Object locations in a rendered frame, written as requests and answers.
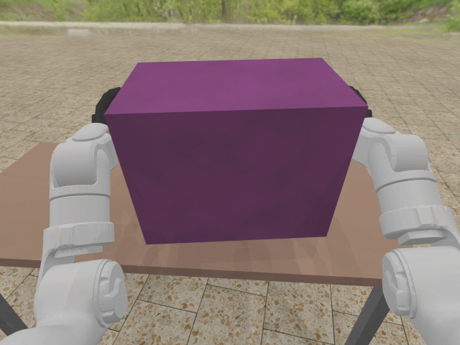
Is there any robot left forearm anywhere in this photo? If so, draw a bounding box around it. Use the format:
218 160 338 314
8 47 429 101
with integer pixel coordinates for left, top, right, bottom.
34 123 118 324

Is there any robot right hand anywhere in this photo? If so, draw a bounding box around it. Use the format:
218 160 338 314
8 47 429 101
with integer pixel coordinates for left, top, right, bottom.
349 86 372 118

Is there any carton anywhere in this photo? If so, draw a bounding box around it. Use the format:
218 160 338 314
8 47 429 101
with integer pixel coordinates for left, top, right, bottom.
104 57 368 244

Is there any robot left hand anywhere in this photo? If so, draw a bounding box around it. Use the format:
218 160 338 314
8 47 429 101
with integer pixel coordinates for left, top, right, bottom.
91 87 121 125

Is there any left robot upper arm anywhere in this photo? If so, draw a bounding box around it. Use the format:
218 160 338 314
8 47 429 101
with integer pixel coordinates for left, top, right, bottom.
0 259 128 345

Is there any right robot upper arm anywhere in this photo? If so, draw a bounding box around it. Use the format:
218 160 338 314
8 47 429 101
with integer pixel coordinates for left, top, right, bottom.
382 246 460 345

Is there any table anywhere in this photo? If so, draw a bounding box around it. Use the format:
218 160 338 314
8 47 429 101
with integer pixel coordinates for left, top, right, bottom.
0 142 414 345

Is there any robot right forearm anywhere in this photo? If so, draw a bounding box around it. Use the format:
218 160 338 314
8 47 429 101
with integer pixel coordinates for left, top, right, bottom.
352 117 460 250

